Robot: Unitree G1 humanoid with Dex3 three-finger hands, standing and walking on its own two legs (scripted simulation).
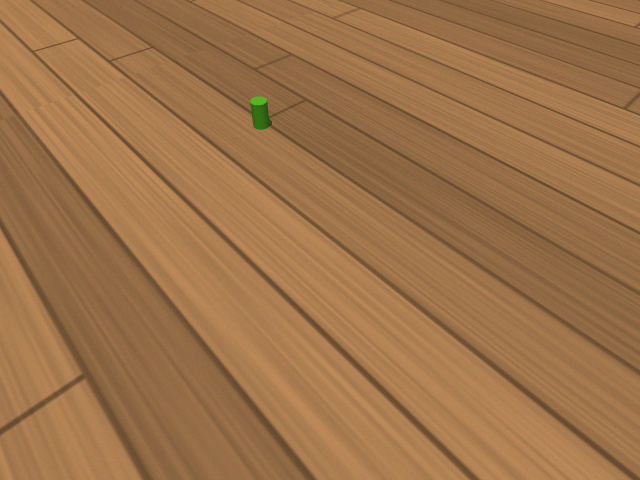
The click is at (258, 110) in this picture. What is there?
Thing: squat round
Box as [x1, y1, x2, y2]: [250, 96, 268, 129]
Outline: 258,96 252,98 250,100 253,125 255,128 262,129 268,126 266,99 264,97
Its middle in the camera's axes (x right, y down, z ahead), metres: -0.31 -0.71 +2.15
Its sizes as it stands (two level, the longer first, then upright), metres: 0.090 0.090 0.148
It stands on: the floor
